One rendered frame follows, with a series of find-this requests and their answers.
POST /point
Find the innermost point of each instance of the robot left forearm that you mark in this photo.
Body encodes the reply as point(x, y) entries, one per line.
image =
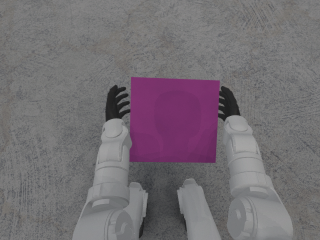
point(110, 185)

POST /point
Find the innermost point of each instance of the left robot hand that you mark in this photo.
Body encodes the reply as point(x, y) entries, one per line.
point(112, 107)

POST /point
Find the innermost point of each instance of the carton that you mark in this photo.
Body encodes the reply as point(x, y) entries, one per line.
point(173, 120)

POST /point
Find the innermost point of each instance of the robot left thigh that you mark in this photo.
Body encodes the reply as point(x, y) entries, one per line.
point(137, 208)

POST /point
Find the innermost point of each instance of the left robot upper arm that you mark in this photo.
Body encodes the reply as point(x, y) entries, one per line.
point(112, 224)

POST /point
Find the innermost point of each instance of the robot right forearm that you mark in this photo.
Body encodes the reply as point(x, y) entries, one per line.
point(247, 173)

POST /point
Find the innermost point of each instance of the right robot shin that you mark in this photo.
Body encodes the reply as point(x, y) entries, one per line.
point(191, 181)

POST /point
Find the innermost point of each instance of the right robot upper arm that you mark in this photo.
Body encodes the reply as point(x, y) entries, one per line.
point(252, 218)

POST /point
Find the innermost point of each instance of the right robot hand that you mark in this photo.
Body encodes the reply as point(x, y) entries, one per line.
point(230, 107)

